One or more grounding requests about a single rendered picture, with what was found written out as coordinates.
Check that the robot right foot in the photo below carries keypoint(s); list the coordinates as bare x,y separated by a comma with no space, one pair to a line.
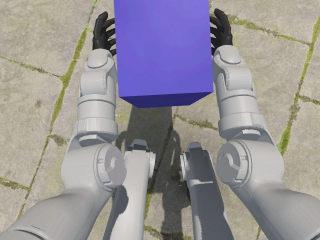
188,192

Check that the right robot upper arm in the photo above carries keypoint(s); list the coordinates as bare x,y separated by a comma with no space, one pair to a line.
254,171

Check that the robot right hand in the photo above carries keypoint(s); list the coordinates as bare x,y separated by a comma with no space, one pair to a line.
222,32

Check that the robot left hand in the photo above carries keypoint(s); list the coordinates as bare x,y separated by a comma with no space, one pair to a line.
101,36

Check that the right robot forearm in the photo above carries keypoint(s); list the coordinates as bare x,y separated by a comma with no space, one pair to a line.
236,98

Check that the carton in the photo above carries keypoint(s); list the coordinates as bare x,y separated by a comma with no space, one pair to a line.
163,52

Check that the left robot forearm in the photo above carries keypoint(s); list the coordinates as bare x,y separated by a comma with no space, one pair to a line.
96,118

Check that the right robot thigh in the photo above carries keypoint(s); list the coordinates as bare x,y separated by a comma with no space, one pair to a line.
209,217

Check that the left robot upper arm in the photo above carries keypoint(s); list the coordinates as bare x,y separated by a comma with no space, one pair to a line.
90,176

